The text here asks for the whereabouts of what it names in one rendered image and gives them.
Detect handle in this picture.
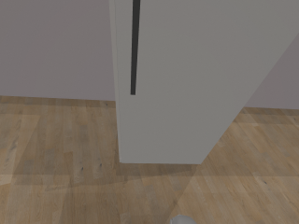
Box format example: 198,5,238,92
130,0,141,95

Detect robot right thigh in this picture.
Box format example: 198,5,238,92
169,215,197,224

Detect fridge door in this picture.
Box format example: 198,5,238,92
115,0,299,164

